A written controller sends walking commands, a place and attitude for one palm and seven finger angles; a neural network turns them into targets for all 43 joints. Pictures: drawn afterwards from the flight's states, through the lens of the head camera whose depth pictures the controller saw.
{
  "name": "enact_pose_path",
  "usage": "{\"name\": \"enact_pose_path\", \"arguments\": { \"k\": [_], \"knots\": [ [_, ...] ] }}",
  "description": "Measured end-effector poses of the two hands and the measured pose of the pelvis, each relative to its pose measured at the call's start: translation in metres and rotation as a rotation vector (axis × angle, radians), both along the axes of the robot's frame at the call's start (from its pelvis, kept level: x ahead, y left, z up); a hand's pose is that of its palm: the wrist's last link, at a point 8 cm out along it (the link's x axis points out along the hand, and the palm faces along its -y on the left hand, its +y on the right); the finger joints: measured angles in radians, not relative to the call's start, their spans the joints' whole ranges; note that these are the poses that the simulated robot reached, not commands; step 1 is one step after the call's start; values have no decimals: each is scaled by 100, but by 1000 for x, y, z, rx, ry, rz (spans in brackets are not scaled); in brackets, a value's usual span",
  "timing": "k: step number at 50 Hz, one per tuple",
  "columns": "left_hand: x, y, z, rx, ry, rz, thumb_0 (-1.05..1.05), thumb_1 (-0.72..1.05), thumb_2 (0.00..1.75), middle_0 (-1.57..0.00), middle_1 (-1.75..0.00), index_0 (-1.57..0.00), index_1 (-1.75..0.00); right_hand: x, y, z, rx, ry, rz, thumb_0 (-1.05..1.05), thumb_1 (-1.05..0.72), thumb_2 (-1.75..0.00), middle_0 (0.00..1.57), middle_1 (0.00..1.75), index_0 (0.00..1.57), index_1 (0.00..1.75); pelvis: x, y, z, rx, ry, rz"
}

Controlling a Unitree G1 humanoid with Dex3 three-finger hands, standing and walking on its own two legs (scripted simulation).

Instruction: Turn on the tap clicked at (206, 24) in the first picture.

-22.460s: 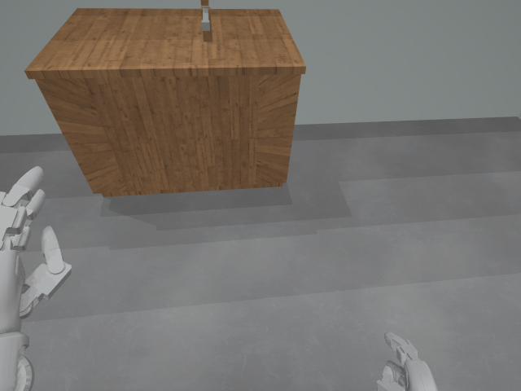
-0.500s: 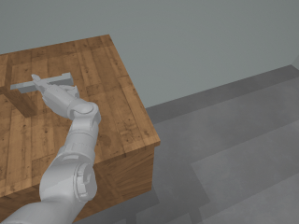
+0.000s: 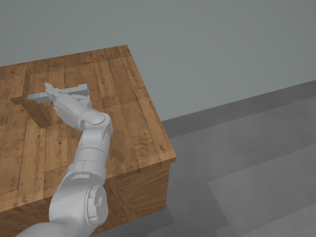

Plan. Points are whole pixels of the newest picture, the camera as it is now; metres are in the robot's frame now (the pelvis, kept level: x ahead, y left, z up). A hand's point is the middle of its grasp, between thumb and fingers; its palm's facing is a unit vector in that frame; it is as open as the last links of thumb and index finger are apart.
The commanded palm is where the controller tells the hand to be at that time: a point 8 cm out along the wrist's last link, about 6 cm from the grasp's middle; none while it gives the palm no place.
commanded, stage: lift the hand up off the lever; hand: left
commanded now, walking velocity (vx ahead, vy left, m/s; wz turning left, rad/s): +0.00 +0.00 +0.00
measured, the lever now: (84, 90) +0.51 +0.23 +0.08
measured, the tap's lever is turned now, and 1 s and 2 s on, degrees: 86 86 86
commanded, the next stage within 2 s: draw the hand back beside the body in 1.24 s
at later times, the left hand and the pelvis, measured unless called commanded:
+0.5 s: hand (80, 98) +0.43 +0.20 +0.13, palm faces +0.82 -0.57 -0.10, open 7.8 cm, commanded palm +0.38 +0.22 +0.14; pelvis -0.01 +0.00 +0.01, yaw +0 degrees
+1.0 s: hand (80, 94) +0.42 +0.19 +0.15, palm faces +0.81 -0.58 -0.09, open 7.8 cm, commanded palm +0.37 +0.21 +0.16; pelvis -0.01 +0.00 +0.01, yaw +0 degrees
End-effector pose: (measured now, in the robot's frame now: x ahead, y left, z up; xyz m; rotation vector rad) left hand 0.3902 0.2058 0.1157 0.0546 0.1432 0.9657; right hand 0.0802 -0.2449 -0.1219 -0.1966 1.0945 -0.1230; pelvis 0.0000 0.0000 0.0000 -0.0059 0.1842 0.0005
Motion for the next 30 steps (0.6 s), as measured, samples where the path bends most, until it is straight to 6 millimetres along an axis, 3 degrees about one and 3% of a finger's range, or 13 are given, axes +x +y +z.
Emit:
{"name": "enact_pose_path", "arguments": {
  "k": [18,30],
  "knots": [
    [-18,7,17,-4,-4,4,2,90,90,-15,-15,-15,-15,7,0,8,-6,-47,0,0,-91,-90,20,30,20,30,-6,-1,5,1,-48,1],
    [-16,9,25,-9,-2,-1,2,90,90,-15,-15,-15,-15,7,2,11,-11,-63,1,0,-91,-90,20,30,21,30,-11,1,7,0,-53,0]
  ]
}}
